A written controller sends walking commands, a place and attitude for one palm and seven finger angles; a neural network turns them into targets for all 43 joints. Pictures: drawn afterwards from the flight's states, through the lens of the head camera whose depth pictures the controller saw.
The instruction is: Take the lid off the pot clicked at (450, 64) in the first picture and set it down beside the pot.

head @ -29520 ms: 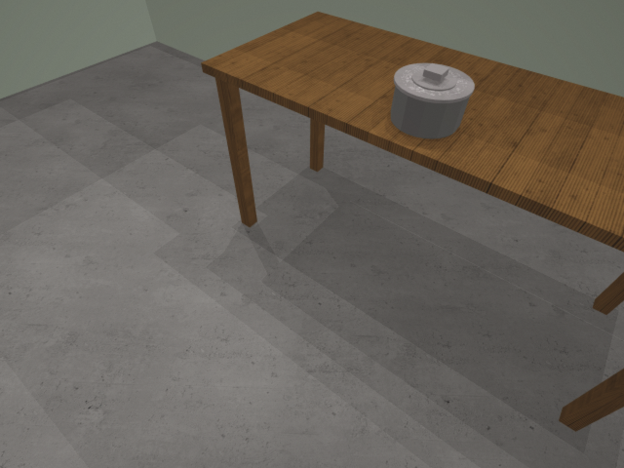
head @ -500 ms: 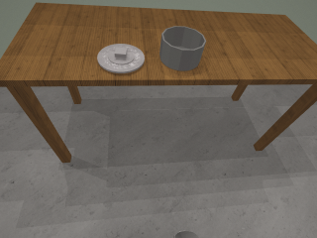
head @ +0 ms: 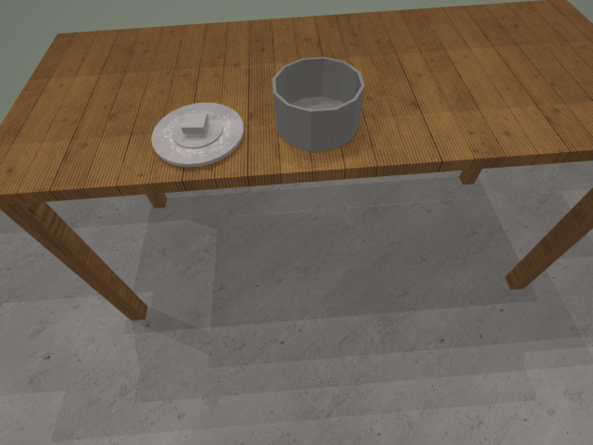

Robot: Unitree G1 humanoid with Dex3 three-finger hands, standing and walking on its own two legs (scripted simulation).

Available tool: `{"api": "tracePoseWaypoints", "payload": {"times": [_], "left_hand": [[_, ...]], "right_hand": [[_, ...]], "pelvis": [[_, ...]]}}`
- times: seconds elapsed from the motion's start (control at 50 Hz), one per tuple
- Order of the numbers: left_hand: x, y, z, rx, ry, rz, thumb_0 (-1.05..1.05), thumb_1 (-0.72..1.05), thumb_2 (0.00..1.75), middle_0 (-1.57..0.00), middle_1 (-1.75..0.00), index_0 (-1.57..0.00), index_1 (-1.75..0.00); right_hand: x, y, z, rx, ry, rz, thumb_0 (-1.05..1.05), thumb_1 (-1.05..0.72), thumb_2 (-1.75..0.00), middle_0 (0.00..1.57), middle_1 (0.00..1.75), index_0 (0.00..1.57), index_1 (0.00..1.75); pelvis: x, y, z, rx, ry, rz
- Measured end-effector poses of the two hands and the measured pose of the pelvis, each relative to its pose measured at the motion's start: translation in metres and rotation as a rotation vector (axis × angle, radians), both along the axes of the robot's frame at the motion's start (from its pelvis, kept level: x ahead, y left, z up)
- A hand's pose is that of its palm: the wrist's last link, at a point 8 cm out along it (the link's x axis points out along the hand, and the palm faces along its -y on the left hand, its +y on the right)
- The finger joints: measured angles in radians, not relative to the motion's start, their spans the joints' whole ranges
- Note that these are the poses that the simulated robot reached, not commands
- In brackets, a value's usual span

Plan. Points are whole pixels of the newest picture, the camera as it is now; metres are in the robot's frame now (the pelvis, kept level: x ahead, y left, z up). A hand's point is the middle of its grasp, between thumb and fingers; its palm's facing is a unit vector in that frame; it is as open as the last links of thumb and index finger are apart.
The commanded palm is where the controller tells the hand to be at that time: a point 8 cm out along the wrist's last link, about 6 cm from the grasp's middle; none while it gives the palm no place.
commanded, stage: stop stepping back and stand still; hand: left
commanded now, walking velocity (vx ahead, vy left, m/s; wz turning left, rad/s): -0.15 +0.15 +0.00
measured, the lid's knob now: (195, 123) +0.68 +0.24 +0.00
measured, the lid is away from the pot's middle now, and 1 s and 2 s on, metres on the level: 0.25 0.25 0.25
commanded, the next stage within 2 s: let the arm hang, fingers relaxed in 0.92 s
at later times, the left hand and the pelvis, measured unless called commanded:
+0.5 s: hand out of the picture +0.09 +0.20 -0.17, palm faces -0.03 -0.97 -0.24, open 7.4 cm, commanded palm none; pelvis +0.04 +0.02 +0.00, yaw -1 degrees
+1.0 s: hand out of the picture +0.12 +0.20 -0.17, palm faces +0.01 -0.98 -0.22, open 7.2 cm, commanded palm none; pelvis +0.07 +0.02 +0.00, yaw -1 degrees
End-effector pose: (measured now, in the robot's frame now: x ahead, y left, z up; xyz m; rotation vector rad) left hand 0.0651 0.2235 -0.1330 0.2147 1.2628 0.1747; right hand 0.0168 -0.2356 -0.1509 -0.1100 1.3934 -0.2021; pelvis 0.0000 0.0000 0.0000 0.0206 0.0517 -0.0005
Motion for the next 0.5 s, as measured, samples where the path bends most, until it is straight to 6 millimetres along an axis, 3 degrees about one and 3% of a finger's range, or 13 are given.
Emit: {"api": "tracePoseWaypoints", "payload": {"times": [0.12, 0.2, 0.32, 0.38, 0.5], "left_hand": [[-0.004, 0.016, -0.006, -0.002, 0.027, 0.032, -0.01, 0.92, 0.9, -0.21, -0.3, -0.21, -0.3], [-0.005, 0.035, -0.018, -0.005, 0.064, 0.032, 0.0, 0.91, 0.9, -0.21, -0.3, -0.21, -0.3], [0.006, 0.044, -0.009, 0.011, 0.041, 0.023, 0.0, 0.91, 0.9, -0.2, -0.3, -0.2, -0.3], [0.007, 0.04, -0.006, 0.019, 0.026, 0.004, 0.0, 0.91, 0.9, -0.2, -0.3, -0.2, -0.3], [0.019, 0.027, 0.0, -0.012, 0.067, -0.023, 0.0, 0.91, 0.9, -0.2, -0.3, -0.2, -0.3]], "right_hand": [[0.061, -0.015, 0.017, -0.069, -0.12, 0.045, 0.01, -0.92, -0.9, 0.2, 0.29, 0.19, 0.3], [0.081, -0.013, 0.02, -0.108, -0.2, 0.059, 0.01, -0.92, -0.9, 0.2, 0.29, 0.19, 0.3], [0.073, 0.004, 0.014, -0.061, -0.159, 0.083, 0.0, -0.91, -0.9, 0.2, 0.29, 0.19, 0.3], [0.065, 0.014, 0.004, -0.008, -0.126, 0.059, 0.01, -0.91, -0.9, 0.2, 0.29, 0.19, 0.3], [0.042, 0.027, 0.004, 0.03, -0.048, -0.015, 0.0, -0.93, -0.9, 0.2, 0.29, 0.2, 0.3]], "pelvis": [[0.006, 0.007, 0.001, 0.009, -0.022, -0.003], [0.011, 0.016, -0.008, -0.002, -0.035, -0.012], [0.014, 0.016, -0.005, 0.008, -0.039, -0.001], [0.019, 0.013, -0.007, 0.018, -0.044, -0.003], [0.039, 0.016, 0.002, -0.001, -0.027, -0.013]]}}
